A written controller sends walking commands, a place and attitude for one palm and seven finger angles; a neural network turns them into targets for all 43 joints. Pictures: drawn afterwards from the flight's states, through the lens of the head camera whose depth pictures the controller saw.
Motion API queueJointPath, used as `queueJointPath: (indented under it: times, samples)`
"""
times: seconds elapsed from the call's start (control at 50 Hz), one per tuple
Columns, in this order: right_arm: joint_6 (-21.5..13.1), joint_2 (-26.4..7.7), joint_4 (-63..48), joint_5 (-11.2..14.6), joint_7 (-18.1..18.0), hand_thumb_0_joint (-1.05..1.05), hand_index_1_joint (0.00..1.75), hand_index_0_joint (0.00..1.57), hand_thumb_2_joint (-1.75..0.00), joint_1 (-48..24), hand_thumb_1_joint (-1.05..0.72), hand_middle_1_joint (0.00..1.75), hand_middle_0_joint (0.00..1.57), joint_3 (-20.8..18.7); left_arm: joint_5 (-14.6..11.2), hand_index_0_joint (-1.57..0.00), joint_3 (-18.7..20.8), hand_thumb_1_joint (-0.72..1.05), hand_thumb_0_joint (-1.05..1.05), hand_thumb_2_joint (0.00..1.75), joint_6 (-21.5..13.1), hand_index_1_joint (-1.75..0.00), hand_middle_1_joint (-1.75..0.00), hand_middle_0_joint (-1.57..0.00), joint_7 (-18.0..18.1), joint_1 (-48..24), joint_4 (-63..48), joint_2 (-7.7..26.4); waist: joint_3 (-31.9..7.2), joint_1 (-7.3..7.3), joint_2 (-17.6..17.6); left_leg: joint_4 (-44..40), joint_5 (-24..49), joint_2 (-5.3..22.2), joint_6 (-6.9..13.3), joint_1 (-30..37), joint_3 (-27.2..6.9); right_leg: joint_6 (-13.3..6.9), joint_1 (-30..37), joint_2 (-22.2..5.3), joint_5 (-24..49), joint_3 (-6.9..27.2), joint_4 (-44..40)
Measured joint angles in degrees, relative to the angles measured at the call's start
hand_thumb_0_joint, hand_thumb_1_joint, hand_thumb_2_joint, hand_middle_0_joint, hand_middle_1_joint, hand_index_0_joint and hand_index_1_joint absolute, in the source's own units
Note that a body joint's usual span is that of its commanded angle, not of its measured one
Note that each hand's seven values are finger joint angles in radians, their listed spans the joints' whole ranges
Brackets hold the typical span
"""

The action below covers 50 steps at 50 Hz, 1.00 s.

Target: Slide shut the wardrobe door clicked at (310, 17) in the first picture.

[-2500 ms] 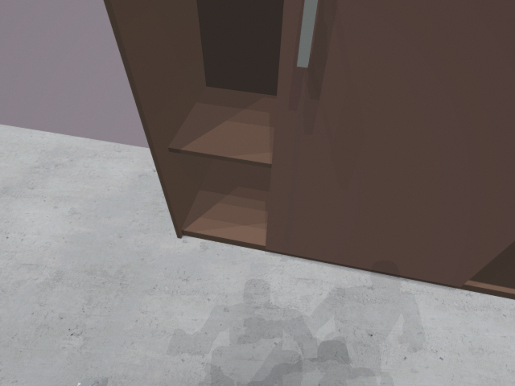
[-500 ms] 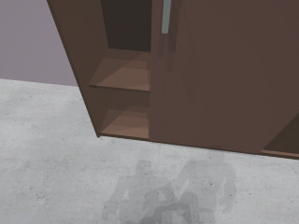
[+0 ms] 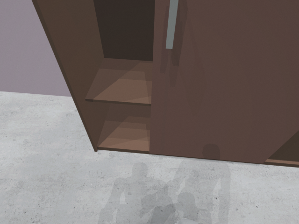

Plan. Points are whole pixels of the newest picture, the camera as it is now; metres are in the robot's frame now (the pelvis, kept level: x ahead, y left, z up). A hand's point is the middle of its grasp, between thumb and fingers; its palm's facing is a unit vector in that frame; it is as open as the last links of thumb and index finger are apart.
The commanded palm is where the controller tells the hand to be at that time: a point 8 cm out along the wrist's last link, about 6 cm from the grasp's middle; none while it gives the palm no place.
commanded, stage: take the last steps up to it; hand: right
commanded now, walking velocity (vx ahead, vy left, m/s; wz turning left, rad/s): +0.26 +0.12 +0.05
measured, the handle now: (172, 11) +0.67 -0.03 +0.26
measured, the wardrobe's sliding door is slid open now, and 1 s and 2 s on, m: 0.40 0.40 0.40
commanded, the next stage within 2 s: come to a stop and stand still in 0.26 s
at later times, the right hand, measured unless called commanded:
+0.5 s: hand (206, 210) +0.21 -0.17 -0.17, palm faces +0.00 +0.98 -0.18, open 7.3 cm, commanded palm none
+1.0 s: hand (204, 205) +0.23 -0.17 -0.18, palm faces +0.03 +0.98 -0.20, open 7.4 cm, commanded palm none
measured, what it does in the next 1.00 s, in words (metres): walks ahead: right foot, then left foot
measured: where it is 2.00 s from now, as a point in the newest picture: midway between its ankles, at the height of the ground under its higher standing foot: outside the picture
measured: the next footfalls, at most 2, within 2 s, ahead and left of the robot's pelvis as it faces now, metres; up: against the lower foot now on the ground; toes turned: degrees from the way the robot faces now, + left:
right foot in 0.18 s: +0.19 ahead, -0.09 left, +0.00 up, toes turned -8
left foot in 0.60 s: +0.28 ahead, +0.18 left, +0.00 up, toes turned +8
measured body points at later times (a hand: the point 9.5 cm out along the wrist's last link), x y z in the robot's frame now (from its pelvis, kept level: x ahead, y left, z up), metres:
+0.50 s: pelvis +0.16 +0.01 +0.00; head +0.17 -0.01 +0.45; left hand +0.18 +0.25 -0.14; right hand +0.21 -0.22 -0.16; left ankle +0.22 +0.18 -0.69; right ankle +0.15 -0.08 -0.74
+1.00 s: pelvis +0.14 +0.02 -0.02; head +0.15 +0.00 +0.43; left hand +0.20 +0.27 -0.15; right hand +0.23 -0.22 -0.17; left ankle +0.24 +0.18 -0.74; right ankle +0.12 -0.09 -0.74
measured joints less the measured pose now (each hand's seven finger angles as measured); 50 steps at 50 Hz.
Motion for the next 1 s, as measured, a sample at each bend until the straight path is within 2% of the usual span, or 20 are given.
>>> queueJointPath:
  times: [0.08,0.16,0.2,0.24,0.26,0.32,0.38,0.44,0.5,0.58,0.6,0.62,0.66,0.7,0.74,0.8,0.88,0.94,0.98,1.0]
  samples:
    - [-0.1,1.6,1.3,-0.1,-0.2,0.01,0.3,0.2,-0.9,1.4,-0.91,0.3,0.2,0.4,-0.3,-0.19,-0.3,0.91,0.0,0.9,-0.6,-0.3,-0.3,-0.19,-0.2,-4.8,-1.6,-1.3,1.3,-0.93,0.3,-2.0,-1.3,-0.8,-0.2,3.2,-0.4,-0.5,-0.5,-0.2,1.6,-1.8,-8.1]
    - [0.1,2.0,2.2,0.1,0.0,0.01,0.3,0.2,-0.9,2.1,-0.91,0.3,0.2,0.3,-0.4,-0.19,-1.1,0.91,0.0,0.9,-2.3,-0.3,-0.3,-0.19,0.2,-8.6,-3.0,-3.1,2.6,-1.57,1.3,2.5,-5.9,-0.7,-0.8,4.7,-0.8,-2.4,4.8,2.2,3.7,-4.5,-20.5]
    - [0.8,2.1,2.3,0.6,0.3,0.01,0.3,0.2,-0.9,2.2,-0.91,0.3,0.2,0.0,0.0,-0.2,-1.4,0.91,0.0,0.9,-3.8,-0.3,-0.3,-0.2,0.8,-9.4,-3.8,-4.0,2.8,-1.43,1.6,17.7,-8.6,-0.3,-1.2,-0.7,-1.4,-4.4,7.5,2.2,5.9,-5.2,-22.4]
    - [1.9,1.3,1.7,0.6,0.6,0.01,0.3,0.2,-0.9,0.4,-0.91,0.3,0.2,-0.3,-0.4,-0.2,-1.8,0.91,0.0,0.9,-4.4,-0.3,-0.3,-0.2,1.3,-9.0,-4.2,-4.9,2.9,-1.59,2.9,37.1,-8.4,0.8,-1.4,-9.2,-3.3,-5.1,9.1,2.4,2.1,-6.7,-20.9]
    - [2.4,0.7,1.3,0.3,0.8,0.01,0.3,0.2,-0.9,-0.9,-0.91,0.3,0.2,-0.7,-0.5,-0.2,-1.9,0.91,0.0,0.9,-4.5,-0.3,-0.3,-0.2,1.5,-8.3,-4.2,-5.2,2.8,-1.5,3.3,43.4,-6.8,1.5,-1.7,-12.9,-3.6,-5.0,10.5,2.6,1.2,-7.0,-21.8]
    - [2.9,-1.0,-1.6,-0.3,1.3,0.01,0.3,0.2,-0.9,-5.4,-0.91,0.3,0.2,-1.9,-1.4,-0.2,-0.3,0.94,-0.03,0.9,-5.4,-0.3,-0.3,-0.2,2.8,-5.9,-4.3,-4.7,2.1,-1.18,3.6,49.4,-0.7,4.7,-3.0,-21.7,-4.2,-3.9,14.6,3.2,2.4,-6.9,-27.3]
    - [2.9,-2.5,-4.9,-0.5,1.5,0.01,0.3,0.2,-0.9,-9.0,-0.91,0.3,0.2,-2.8,-0.8,-0.2,-0.3,0.96,-0.04,0.9,-4.9,-0.3,-0.3,-0.2,2.5,-3.6,-3.5,-2.7,0.9,-1.11,3.5,45.6,3.8,7.6,-4.3,-27.1,-4.8,-3.7,17.7,3.4,3.4,-6.7,-31.7]
    - [3.3,-3.8,-7.0,-0.6,1.1,0.01,0.3,0.2,-0.9,-12.2,-0.92,0.3,0.2,-3.1,-0.6,-0.2,-0.7,0.95,-0.03,0.9,-4.0,-0.3,-0.3,-0.2,2.2,-1.4,-2.6,-1.7,0.3,-0.51,3.3,38.1,6.8,9.6,-5.7,-29.0,-5.0,-3.0,20.1,3.2,3.6,-6.3,-34.4]
    - [4.0,-5.2,-8.1,-0.1,0.7,0.01,0.3,0.2,-0.9,-15.0,-0.93,0.3,0.2,-3.1,-0.4,-0.2,-1.0,0.94,-0.02,0.9,-2.9,-0.3,-0.3,-0.2,2.1,0.0,-2.0,-1.6,1.3,0.59,2.9,28.8,7.4,9.8,-6.3,-27.3,-4.6,-1.9,21.7,2.6,2.9,-5.5,-34.7]
    - [4.3,-6.1,-9.4,0.1,0.4,0.01,0.3,0.2,-0.9,-17.2,-0.93,0.3,0.2,-2.7,-0.3,-0.2,-0.7,0.92,-0.01,0.9,-1.0,-0.3,-0.3,-0.2,1.7,1.1,-1.6,-1.9,3.3,1.83,1.9,18.6,8.1,8.3,-5.9,-22.4,-3.2,0.2,22.0,1.3,-0.3,-5.1,-30.9]
    - [4.0,-6.3,-9.8,0.1,0.4,0.01,0.3,0.2,-0.9,-17.3,-0.93,0.3,0.2,-2.6,-0.3,-0.2,-0.6,0.92,-0.01,0.9,-0.5,-0.3,-0.3,-0.2,1.6,1.5,-1.6,-2.0,3.5,1.85,1.8,15.6,11.4,8.2,-5.8,-20.6,-2.7,0.8,21.6,1.1,-1.6,-5.2,-29.0]
    - [3.6,-6.3,-10.1,0.0,0.3,0.01,0.3,0.2,-0.9,-17.4,-0.92,0.3,0.2,-2.5,-0.3,-0.2,-0.4,0.92,-0.01,0.9,-0.1,-0.3,-0.3,-0.2,1.4,1.8,-1.7,-1.8,3.6,1.87,1.5,14.1,10.3,8.1,-5.6,-19.6,-2.4,1.2,20.4,0.8,-3.2,-5.1,-26.2]
    - [3.2,-5.2,-10.1,0.1,0.2,0.01,0.3,0.2,-0.9,-18.6,-0.92,0.3,0.2,-2.2,-0.7,-0.2,0.2,0.91,0.0,0.9,1.0,-0.3,-0.3,-0.2,1.3,1.2,-2.0,-0.7,4.8,2.25,-0.7,16.3,6.3,7.5,-4.9,-20.5,-1.6,1.2,16.0,1.3,-10.7,-1.2,-15.8]
    - [3.3,-4.1,-10.4,0.2,0.1,0.01,0.3,0.2,-0.9,-19.8,-0.92,0.3,0.2,-1.8,-0.9,-0.2,0.7,0.91,0.0,0.9,2.0,-0.3,-0.3,-0.2,1.5,0.4,-2.3,0.1,5.9,2.36,-1.8,16.7,5.8,7.7,-4.5,-20.6,-1.1,1.4,11.5,3.6,-14.4,2.2,-4.0]
    - [3.7,-3.2,-10.8,0.3,-0.3,0.01,0.3,0.2,-0.9,-20.8,-0.91,0.3,0.2,-1.5,-1.0,-0.2,0.9,0.91,0.0,0.9,2.8,-0.3,-0.3,-0.2,1.4,-0.5,-2.6,0.9,6.4,2.17,-2.4,15.6,6.7,7.9,-4.4,-20.1,-0.7,2.0,8.2,5.1,-13.1,3.6,4.5]
    - [4.1,-2.4,-11.4,0.3,-0.8,0.01,0.3,0.2,-0.9,-21.6,-0.91,0.3,0.2,-1.4,-0.7,-0.2,1.0,0.91,0.0,0.9,3.8,-0.3,-0.3,-0.2,0.9,-1.9,-3.3,1.6,6.3,1.75,-2.3,13.4,8.4,8.4,-4.4,-19.7,-0.3,2.9,5.8,5.9,-10.3,4.2,8.3]
    - [4.6,-2.8,-12.0,-0.2,-0.7,0.01,0.3,0.21,-0.9,-21.8,-0.91,0.3,0.2,-1.5,-0.6,-0.19,0.8,0.91,0.0,0.9,3.7,-0.3,-0.3,-0.2,0.4,-3.4,-4.7,1.7,5.3,0.85,-0.9,10.8,10.8,9.3,-5.0,-19.6,-0.3,2.8,7.9,5.3,-9.5,3.7,0.2]
    - [5.1,-3.8,-12.1,-0.5,-0.4,0.01,0.3,0.21,-0.9,-20.9,-0.91,0.3,0.2,-1.9,-0.7,-0.19,0.4,0.91,0.0,0.9,2.8,-0.3,-0.3,-0.2,0.1,-3.7,-5.8,1.4,4.0,0.03,0.5,9.7,12.3,9.5,-5.5,-20.1,-0.5,1.9,12.2,4.7,-9.0,3.1,-10.8]
    - [5.6,-4.6,-11.9,-0.3,-0.2,0.01,0.3,0.21,-0.9,-19.9,-0.91,0.3,0.21,-2.2,-0.8,-0.19,0.0,0.91,0.0,0.9,1.9,-0.3,-0.3,-0.2,0.0,-3.2,-6.6,1.1,2.7,-0.08,1.2,10.1,12.8,9.4,-6.2,-21.0,-0.7,1.2,16.4,4.4,-5.6,2.4,-20.9]
    - [6.0,-5.1,-11.6,0.0,-0.2,0.01,0.3,0.21,-0.9,-19.4,-0.91,0.3,0.2,-2.4,-0.7,-0.19,-0.1,0.91,0.0,0.9,1.3,-0.3,-0.3,-0.2,0.1,-2.8,-6.9,0.9,2.1,0.06,1.7,11.4,11.7,9.4,-6.3,-22.0,-0.9,-0.2,17.5,4.5,-3.3,2.3,-24.6]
